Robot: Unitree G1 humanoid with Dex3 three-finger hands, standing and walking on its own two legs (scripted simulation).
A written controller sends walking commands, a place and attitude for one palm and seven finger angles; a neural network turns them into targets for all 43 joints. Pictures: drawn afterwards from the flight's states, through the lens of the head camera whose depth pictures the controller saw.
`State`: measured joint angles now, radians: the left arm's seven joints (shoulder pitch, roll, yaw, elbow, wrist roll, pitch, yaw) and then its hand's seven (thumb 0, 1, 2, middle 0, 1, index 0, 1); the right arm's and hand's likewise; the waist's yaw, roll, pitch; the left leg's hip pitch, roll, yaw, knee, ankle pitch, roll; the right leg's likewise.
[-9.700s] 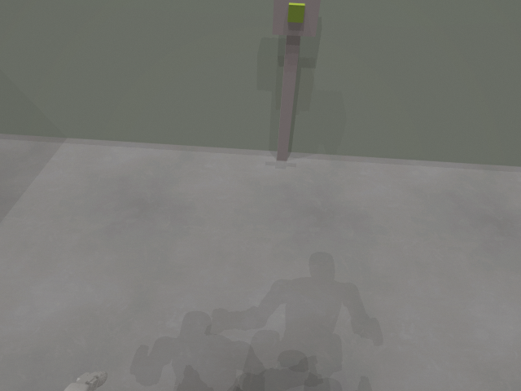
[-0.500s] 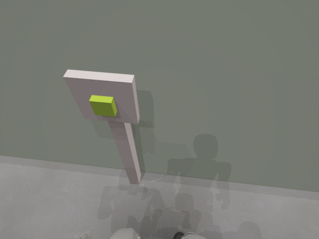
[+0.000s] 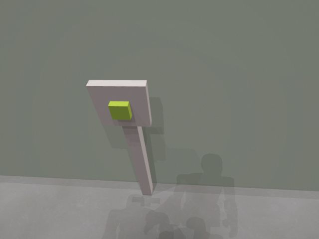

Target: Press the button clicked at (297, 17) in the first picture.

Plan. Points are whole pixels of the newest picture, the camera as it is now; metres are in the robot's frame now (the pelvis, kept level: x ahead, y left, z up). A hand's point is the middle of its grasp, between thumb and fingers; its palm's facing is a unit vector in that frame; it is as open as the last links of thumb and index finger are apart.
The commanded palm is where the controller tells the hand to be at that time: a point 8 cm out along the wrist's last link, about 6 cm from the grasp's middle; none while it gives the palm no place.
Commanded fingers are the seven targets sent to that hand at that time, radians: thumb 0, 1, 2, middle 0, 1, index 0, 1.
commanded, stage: come to a stop and stand still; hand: left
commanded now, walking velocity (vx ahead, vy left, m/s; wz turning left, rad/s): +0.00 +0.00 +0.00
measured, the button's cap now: (120, 109) +0.49 +0.16 +0.05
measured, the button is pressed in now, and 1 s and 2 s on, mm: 0 0 0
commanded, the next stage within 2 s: look again from close up in 0.12 s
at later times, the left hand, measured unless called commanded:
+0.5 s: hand out of the picture +0.02 +0.16 -0.16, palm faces +0.05 -0.98 -0.22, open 7.3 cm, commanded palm none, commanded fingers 0.00 0.90 0.90 -0.20 -0.30 -0.20 -0.30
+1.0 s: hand (98, 208) +0.21 +0.19 -0.05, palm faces +0.31 -0.93 -0.18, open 7.0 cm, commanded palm +0.15 +0.21 -0.05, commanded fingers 0.00 0.90 0.90 -0.45 -0.57 -0.45 -0.57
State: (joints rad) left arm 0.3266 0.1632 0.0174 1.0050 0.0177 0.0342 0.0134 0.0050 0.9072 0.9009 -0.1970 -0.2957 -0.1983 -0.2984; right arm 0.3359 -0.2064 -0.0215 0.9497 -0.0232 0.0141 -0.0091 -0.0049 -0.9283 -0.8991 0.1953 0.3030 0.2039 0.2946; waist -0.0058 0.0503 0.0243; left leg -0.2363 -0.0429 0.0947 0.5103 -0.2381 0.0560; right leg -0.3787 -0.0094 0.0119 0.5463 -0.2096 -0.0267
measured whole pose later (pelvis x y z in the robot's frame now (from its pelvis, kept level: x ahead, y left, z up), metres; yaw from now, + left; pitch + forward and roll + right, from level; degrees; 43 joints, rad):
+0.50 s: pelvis +0.02 -0.01 +0.01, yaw +1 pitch -2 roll +1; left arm 0.30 0.14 0.00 1.08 0.02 0.00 0.02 0.01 0.92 0.90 -0.20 -0.30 -0.20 -0.30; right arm 0.34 -0.15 0.01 1.06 -0.02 -0.01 -0.02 0.00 -0.91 -0.90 0.19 0.30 0.20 0.29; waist -0.01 0.03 0.00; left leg -0.18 -0.04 0.07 0.44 -0.23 0.04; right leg -0.31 0.01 0.02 0.46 -0.13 -0.03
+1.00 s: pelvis +0.07 -0.02 +0.00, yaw +5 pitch +1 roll +0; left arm 0.45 0.18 0.02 0.29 -0.17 -0.06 0.10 0.04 0.96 0.90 -0.25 -0.35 -0.25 -0.35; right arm 0.36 -0.22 0.01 0.88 0.04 -0.24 -0.08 0.01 -0.91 -0.90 0.20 0.30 0.20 0.29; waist -0.02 0.06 -0.03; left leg -0.20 -0.03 0.00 0.52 -0.34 0.03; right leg -0.31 0.02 -0.04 0.54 -0.24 -0.03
